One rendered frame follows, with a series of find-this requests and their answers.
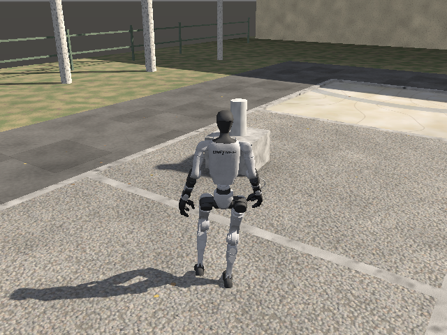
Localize right robot upper arm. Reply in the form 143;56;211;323
239;141;257;179

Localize left robot forearm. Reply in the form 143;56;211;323
181;168;196;201

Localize robot left thigh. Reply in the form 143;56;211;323
199;193;214;232

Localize robot left foot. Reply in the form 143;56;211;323
194;264;204;276

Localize right robot forearm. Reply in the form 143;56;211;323
249;168;262;195

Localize left robot upper arm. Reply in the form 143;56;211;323
190;140;210;179

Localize robot left hand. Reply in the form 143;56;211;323
179;198;195;217

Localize robot right hand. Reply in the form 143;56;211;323
247;193;263;208

